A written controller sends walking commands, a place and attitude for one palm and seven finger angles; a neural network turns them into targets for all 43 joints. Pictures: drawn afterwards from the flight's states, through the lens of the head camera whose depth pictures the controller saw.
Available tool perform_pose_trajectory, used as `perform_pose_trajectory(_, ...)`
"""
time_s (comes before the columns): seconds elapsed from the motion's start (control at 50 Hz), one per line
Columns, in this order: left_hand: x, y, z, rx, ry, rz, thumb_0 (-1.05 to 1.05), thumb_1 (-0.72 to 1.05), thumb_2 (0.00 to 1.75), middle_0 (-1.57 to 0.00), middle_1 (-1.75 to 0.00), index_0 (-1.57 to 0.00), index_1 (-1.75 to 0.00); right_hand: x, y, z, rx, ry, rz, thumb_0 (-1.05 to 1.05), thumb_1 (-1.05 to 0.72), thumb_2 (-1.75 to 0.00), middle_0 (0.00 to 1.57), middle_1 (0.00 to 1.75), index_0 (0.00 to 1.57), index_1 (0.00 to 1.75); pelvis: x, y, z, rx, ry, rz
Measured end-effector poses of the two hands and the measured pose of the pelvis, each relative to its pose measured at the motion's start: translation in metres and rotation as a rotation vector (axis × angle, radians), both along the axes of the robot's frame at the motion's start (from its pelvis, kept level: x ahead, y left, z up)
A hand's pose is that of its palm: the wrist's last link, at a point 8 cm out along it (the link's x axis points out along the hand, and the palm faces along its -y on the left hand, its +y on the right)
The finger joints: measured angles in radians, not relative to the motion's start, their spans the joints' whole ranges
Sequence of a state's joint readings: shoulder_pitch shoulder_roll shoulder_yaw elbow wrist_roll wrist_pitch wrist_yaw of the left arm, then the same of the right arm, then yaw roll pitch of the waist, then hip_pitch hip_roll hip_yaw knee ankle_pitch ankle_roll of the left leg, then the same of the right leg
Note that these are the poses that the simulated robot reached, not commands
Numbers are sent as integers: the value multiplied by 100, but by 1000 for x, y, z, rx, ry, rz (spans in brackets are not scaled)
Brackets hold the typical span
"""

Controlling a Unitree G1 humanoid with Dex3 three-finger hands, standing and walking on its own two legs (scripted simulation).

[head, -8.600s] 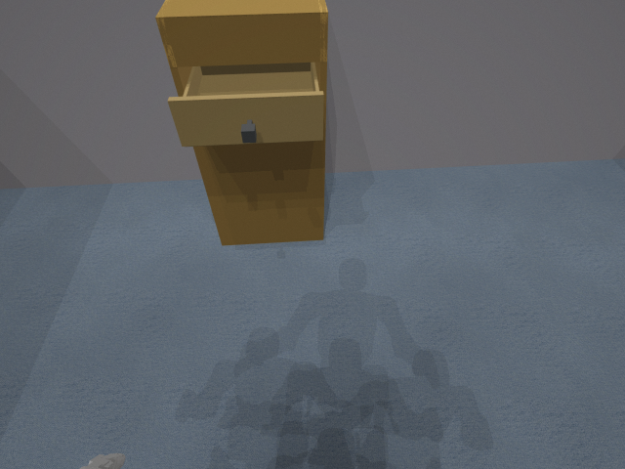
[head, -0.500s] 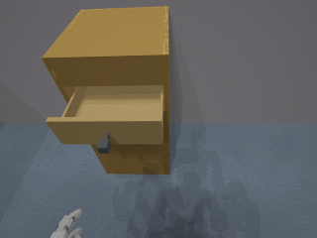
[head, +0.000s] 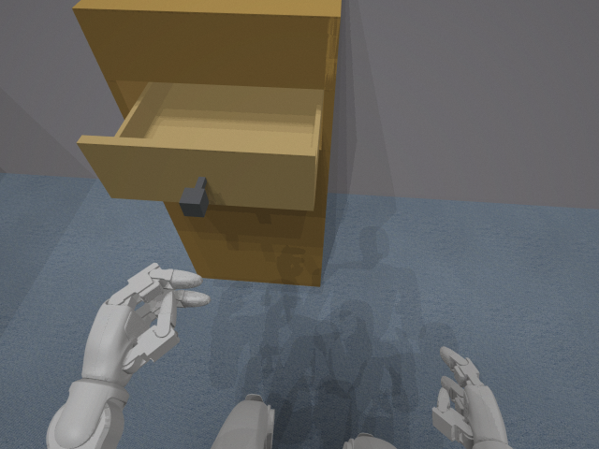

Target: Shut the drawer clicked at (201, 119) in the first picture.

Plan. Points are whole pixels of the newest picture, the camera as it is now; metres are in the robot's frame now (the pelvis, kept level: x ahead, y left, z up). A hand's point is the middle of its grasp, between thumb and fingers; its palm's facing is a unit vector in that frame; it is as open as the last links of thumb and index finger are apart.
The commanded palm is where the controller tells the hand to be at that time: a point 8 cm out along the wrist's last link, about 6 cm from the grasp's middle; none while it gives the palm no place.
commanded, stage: raise the hand and make a fist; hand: left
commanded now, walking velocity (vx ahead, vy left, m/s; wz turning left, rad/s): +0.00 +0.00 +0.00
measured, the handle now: (197, 194) +0.49 +0.22 +0.02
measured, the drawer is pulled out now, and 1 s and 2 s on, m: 0.18 0.18 0.18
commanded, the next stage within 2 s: bring the fist close to the handle in 1.24 s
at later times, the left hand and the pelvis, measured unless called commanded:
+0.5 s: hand (167, 291) +0.27 +0.18 +0.09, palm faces -0.05 -1.00 -0.01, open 3.1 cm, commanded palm +0.26 +0.24 +0.10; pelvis +0.01 +0.04 +0.03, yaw -2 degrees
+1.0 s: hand (171, 262) +0.29 +0.17 +0.13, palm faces -0.04 -1.00 -0.03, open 3.3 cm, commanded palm +0.27 +0.23 +0.12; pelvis +0.02 +0.04 +0.05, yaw -1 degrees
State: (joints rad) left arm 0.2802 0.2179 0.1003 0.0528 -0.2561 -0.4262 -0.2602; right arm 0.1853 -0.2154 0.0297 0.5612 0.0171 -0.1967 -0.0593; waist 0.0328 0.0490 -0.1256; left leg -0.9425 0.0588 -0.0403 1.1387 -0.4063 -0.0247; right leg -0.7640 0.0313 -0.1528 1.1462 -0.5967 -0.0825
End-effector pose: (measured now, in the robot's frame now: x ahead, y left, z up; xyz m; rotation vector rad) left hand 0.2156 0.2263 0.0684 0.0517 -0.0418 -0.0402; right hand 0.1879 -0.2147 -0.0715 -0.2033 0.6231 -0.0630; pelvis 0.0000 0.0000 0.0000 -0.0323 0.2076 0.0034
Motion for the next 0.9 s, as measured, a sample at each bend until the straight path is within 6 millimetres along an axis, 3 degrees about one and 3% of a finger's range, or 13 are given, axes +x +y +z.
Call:
perform_pose_trajectory(0.14,32,-1,3,-28,108,-32,2,90,90,-83,-98,-83,-98,-61,0,-6,13,148,-102,2,-90,-90,20,30,20,30,2,13,16,9,-7,-25)
perform_pose_trajectory(0.26,36,10,15,-25,73,5,2,90,90,-95,-111,-95,-111,-79,-11,8,-37,176,-157,2,-90,-90,20,30,20,30,8,25,26,11,-11,-40)
perform_pose_trajectory(0.42,37,12,18,-37,49,-13,2,90,90,-111,-128,-111,-128,-48,-8,29,-87,101,-121,2,-90,-90,20,30,20,30,12,39,29,-1,-16,-31)
perform_pose_trajectory(0.64,45,9,39,-39,26,-4,2,90,90,-132,-151,-132,-151,6,38,51,-16,-16,-6,2,-90,-90,20,30,20,30,17,47,37,-8,-49,-19)
perform_pose_trajectory(0.76,51,9,49,-29,29,2,2,90,90,-137,-157,-138,-157,10,50,52,15,-4,22,1,-90,-90,20,30,20,30,19,46,42,-7,-70,-14)
perform_pose_trajectory(0.9,61,8,59,-19,27,5,2,90,90,-139,-159,-140,-159,-4,40,48,15,50,-1,1,-90,-90,20,30,20,30,20,42,47,-2,-91,-14)
